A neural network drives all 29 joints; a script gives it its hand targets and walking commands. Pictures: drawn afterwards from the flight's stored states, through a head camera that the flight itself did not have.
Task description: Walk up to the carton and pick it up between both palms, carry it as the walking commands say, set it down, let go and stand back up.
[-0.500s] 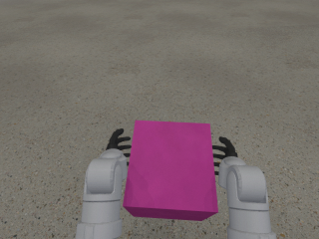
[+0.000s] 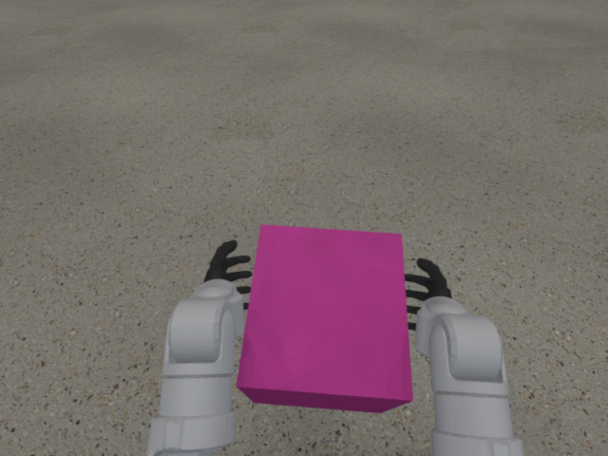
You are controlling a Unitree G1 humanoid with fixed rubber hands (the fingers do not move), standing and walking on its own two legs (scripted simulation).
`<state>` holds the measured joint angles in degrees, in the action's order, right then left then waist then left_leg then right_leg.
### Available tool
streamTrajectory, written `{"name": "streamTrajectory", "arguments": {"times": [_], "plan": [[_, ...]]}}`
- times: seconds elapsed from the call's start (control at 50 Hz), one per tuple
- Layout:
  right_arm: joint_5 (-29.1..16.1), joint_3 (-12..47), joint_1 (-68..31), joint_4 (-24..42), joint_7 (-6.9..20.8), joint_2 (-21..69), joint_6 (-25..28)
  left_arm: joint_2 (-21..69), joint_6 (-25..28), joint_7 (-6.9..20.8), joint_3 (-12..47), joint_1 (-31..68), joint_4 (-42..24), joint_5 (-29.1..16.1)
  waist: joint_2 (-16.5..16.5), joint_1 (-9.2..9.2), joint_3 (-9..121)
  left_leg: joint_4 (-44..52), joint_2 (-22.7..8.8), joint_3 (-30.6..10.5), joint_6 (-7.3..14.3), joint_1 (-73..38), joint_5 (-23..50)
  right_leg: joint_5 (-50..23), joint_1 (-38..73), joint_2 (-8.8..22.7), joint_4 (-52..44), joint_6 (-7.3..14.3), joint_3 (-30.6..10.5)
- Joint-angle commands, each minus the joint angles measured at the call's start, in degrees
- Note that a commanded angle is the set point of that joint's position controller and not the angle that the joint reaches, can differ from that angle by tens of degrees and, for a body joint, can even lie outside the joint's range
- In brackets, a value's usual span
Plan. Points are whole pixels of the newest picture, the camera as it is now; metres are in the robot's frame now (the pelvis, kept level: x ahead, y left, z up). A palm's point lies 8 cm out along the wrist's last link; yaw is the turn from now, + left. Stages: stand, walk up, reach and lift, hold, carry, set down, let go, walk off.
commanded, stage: carry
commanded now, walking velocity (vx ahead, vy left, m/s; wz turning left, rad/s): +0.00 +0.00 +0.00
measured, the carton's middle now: (323, 323) +0.32 +0.00 +0.01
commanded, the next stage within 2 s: none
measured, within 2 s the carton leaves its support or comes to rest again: neither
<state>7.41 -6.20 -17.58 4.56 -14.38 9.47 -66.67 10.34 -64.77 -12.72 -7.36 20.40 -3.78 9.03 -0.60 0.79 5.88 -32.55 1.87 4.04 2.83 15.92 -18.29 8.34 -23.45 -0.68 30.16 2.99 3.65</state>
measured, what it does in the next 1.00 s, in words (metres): stands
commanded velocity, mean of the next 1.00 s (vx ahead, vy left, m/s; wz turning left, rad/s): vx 0.00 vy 0.00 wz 0.00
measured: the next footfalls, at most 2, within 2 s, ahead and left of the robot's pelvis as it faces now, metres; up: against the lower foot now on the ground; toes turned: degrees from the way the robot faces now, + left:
none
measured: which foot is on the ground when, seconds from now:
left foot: down 0.00-1.00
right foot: down 0.00-1.00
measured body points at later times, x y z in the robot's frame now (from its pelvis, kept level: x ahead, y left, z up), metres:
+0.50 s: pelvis +0.01 +0.01 +0.00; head -0.02 +0.01 +0.45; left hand +0.31 +0.15 +0.07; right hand +0.30 -0.13 +0.07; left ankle -0.01 +0.09 -0.73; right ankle +0.08 -0.09 -0.73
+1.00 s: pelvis +0.00 +0.03 +0.00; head -0.03 +0.03 +0.45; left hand +0.29 +0.17 +0.07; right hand +0.28 -0.11 +0.07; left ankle -0.01 +0.09 -0.73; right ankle +0.08 -0.09 -0.73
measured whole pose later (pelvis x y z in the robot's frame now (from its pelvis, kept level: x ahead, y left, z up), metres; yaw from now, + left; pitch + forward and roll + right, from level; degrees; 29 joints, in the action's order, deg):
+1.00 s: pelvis +0.00 +0.03 +0.00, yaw -1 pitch +1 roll +0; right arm 5.3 -3.9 -10.1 4.0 -12.4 7.9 -58.8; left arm 8.1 -58.7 -11.9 -3.4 11.6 -3.7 6.0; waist -0.4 0.8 6.6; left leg -29.5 3.4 5.3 5.0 13.6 -17.2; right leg 6.9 -21.3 0.5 27.3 0.6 2.2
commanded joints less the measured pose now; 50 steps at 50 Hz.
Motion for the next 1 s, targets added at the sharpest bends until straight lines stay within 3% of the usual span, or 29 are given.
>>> {"name": "streamTrajectory", "arguments": {"times": [0.0,0.08,0.1,0.18,0.2,0.26,0.28,0.32,0.34,0.38,0.42,0.44,0.5,0.56,0.58,0.6,0.62,0.66,0.68,0.7,0.72,0.74,0.76,0.78,0.82,0.88,0.9,0.92,0.98], "plan": [[-17.7,27.0,-31.9,4.9,15.1,53.9,5.1,57.2,2.0,14.0,24.5,18.2,3.6,-16.6,1.6,0.02,21.2,4.5,-9.0,-6.7,1.3,-5.8,14.4,-11.1,10.1,7.7,-1.4,1.3,-7.9],[-14.9,22.9,-32.5,-2.0,15.3,52.2,8.8,53.1,6.0,15.3,21.1,22.7,8.1,-15.6,-2.5,-0.31,16.7,6.9,-8.4,-6.9,0.6,-1.2,5.4,-5.6,13.0,7.5,-3.7,0.8,-7.0],[-19.6,28.7,-33.1,10.3,15.0,57.6,8.5,59.6,6.0,14.5,28.5,24.4,-5.0,-20.8,0.0,-0.34,16.9,7.3,-8.5,-7.3,0.6,-1.0,7.8,-7.1,12.8,7.9,-2.8,1.3,-7.4],[-14.2,19.6,-34.1,-2.7,14.9,45.6,14.1,48.5,11.2,14.4,17.3,20.0,12.4,-13.7,-1.1,-0.47,20.1,5.7,-8.8,-6.2,0.6,-4.4,9.5,-10.7,13.7,8.2,-2.6,0.9,-7.6],[-24.1,29.7,-37.7,17.4,13.4,53.1,14.1,57.3,10.8,13.0,27.5,21.1,-7.7,-22.9,1.2,-0.52,21.3,5.9,-8.5,-6.7,0.8,-4.8,12.7,-12.2,13.6,8.1,-1.0,1.0,-7.6],[-15.0,22.1,-28.2,-0.5,13.8,47.5,14.3,48.1,12.3,12.9,20.3,17.8,4.7,-14.6,-0.8,-0.32,20.0,6.7,-9.1,-7.0,0.6,-3.4,10.8,-9.6,14.1,7.9,-1.9,1.2,-7.0],[-22.4,29.5,-28.5,19.5,12.3,53.7,12.6,54.4,11.0,10.8,29.5,21.7,-15.4,-23.0,3.9,-0.52,18.6,8.7,-10.6,-8.2,-0.2,-3.8,15.8,-6.8,12.0,7.5,-0.5,-0.1,-5.5],[-9.7,16.3,-18.5,-12.0,13.9,40.7,14.8,40.9,13.0,12.3,17.1,13.5,12.1,-10.3,3.4,-0.37,21.2,6.7,-11.8,-8.6,0.3,-6.3,25.1,-9.0,12.6,6.6,0.0,-0.7,-4.7],[-23.9,34.3,-26.4,8.1,11.9,55.4,13.0,55.5,11.1,10.7,33.1,19.0,-8.0,-24.5,-1.9,-0.43,22.1,4.1,-11.2,-6.5,0.8,-6.9,24.3,-12.3,13.9,7.4,-1.7,-0.2,-5.9],[-21.5,31.7,-28.4,22.9,12.0,51.2,13.5,52.9,11.0,11.3,30.4,17.9,-16.5,-22.0,-1.9,-0.59,25.2,1.9,-8.6,-5.9,0.8,-6.0,15.7,-20.1,17.5,9.6,-1.5,1.2,-8.0],[-13.5,22.0,-21.4,-0.5,12.5,42.5,12.8,43.0,10.4,10.9,19.7,10.0,4.9,-12.5,0.4,-0.51,21.6,5.0,-8.9,-6.0,0.7,-4.2,12.3,-17.1,15.5,9.6,-2.4,1.4,-8.0],[-18.5,29.0,-22.9,16.6,11.7,46.7,11.8,49.0,9.5,10.0,27.1,11.6,-11.0,-17.9,2.6,-0.43,20.1,5.7,-9.2,-6.3,1.5,-3.8,11.3,-13.4,12.7,9.0,-2.4,1.5,-8.6],[-11.3,21.8,-18.3,-0.7,12.7,41.5,12.7,42.0,10.7,11.7,21.0,11.4,3.8,-12.9,-2.9,-0.33,17.2,7.8,-9.2,-7.0,1.5,-0.6,7.4,-10.4,14.1,8.4,-4.5,0.6,-7.8],[-20.8,31.0,-25.9,21.8,12.1,51.1,12.6,51.1,10.5,10.8,31.4,18.4,-20.1,-22.1,-0.9,-0.3,15.8,8.8,-8.9,-7.2,1.2,-0.8,3.3,-6.0,12.4,8.4,-5.3,0.4,-8.0],[-14.5,22.5,-22.3,6.4,12.0,42.1,12.8,44.4,9.9,10.9,21.9,10.3,-0.2,-14.5,3.6,-0.15,15.2,9.6,-9.6,-7.8,1.5,0.2,4.2,-6.2,12.7,7.6,-4.6,-0.4,-7.0],[-14.3,22.6,-20.7,6.2,12.1,44.3,12.8,45.6,10.7,10.3,23.9,13.4,-5.0,-15.7,3.0,-0.37,15.8,9.6,-9.5,-7.8,1.1,0.8,4.1,-5.0,12.8,7.9,-4.2,0.3,-7.4],[-21.3,31.4,-23.4,23.0,11.0,49.5,10.7,50.3,8.5,9.2,29.8,13.1,-19.9,-20.8,-0.6,-0.25,14.8,8.2,-9.6,-7.4,1.1,-1.0,5.5,-5.9,11.4,7.7,-5.5,-0.2,-7.2],[-11.2,20.8,-15.6,-1.4,12.3,41.9,11.8,41.8,10.1,10.7,22.5,11.9,0.6,-13.4,-0.2,-0.5,16.7,8.0,-9.4,-5.9,0.6,-1.6,7.8,-11.2,13.9,9.1,-4.2,0.1,-7.7],[-24.3,35.4,-25.0,18.7,11.1,53.1,10.4,54.3,8.6,9.3,35.1,16.7,-19.5,-25.2,0.7,-0.37,16.1,9.6,-9.1,-7.7,1.3,-1.5,8.8,-7.6,11.6,8.4,-4.2,-0.2,-7.0],[-15.2,24.9,-19.8,7.1,12.3,44.5,11.2,44.4,9.5,10.6,24.8,12.6,-6.0,-15.9,1.8,-0.07,17.1,9.2,-9.7,-6.5,1.0,-2.8,6.0,-6.2,12.3,8.5,-5.8,0.2,-7.2],[-21.5,32.1,-24.1,24.8,11.3,50.2,10.3,51.4,8.3,9.6,32.0,15.9,-21.9,-22.0,2.3,-0.25,14.7,11.1,-10.3,-7.6,0.4,-0.7,3.4,-2.1,11.2,7.4,-4.6,0.0,-7.0],[-13.0,21.6,-18.0,4.7,12.0,43.3,10.8,42.8,9.0,10.0,23.2,12.7,-3.4,-14.1,2.5,0.0,14.3,10.7,-9.7,-7.2,1.2,-0.4,1.5,-1.2,11.1,7.8,-5.8,0.1,-7.4],[-19.7,29.5,-23.3,20.1,11.0,49.5,10.1,49.2,8.2,9.3,30.0,16.1,-19.9,-20.8,-1.7,-0.06,13.2,10.6,-9.5,-7.0,1.2,0.2,0.4,-0.2,11.3,7.9,-7.0,-0.2,-7.3],[-13.1,21.5,-19.5,4.4,11.1,41.4,10.4,42.4,7.8,9.6,22.2,10.9,-2.0,-14.2,0.1,-0.17,15.7,10.4,-9.4,-7.8,2.0,-0.5,2.8,-3.6,12.1,7.7,-5.6,-0.1,-6.9],[-17.4,28.0,-20.8,17.0,11.6,47.5,10.5,47.9,8.4,10.0,30.0,15.4,-16.7,-19.8,0.5,-0.1,16.2,9.7,-9.8,-7.5,1.5,-1.5,5.6,-5.1,12.1,7.6,-5.7,-0.3,-7.3],[-12.2,23.1,-17.4,2.5,12.6,43.4,11.3,44.0,9.6,11.0,24.6,12.2,-1.2,-14.1,-2.0,-0.05,15.7,9.9,-10.6,-7.1,0.4,-2.5,9.9,-5.6,12.1,7.7,-4.5,-0.6,-6.5],[-21.9,33.6,-22.8,22.6,12.2,52.6,10.5,53.2,8.3,10.2,33.6,13.6,-21.3,-21.9,1.7,-0.09,14.3,10.4,-10.4,-7.4,0.8,-2.1,7.8,-4.0,11.6,7.4,-5.2,-1.0,-6.3],[-11.3,20.3,-19.0,2.5,12.6,40.4,11.2,42.2,8.8,11.0,21.0,11.7,-1.2,-12.2,2.9,-0.05,11.3,12.0,-10.7,-8.3,0.1,-0.2,9.2,-2.2,10.6,7.1,-4.2,-0.5,-6.8],[-21.5,30.4,-25.1,26.1,11.4,50.3,10.3,53.0,7.6,9.8,32.8,16.7,-22.7,-23.2,4.7,-0.08,11.8,13.3,-10.5,-9.4,1.0,-0.9,2.2,0.8,8.8,6.5,-4.5,-0.9,-6.2]]}}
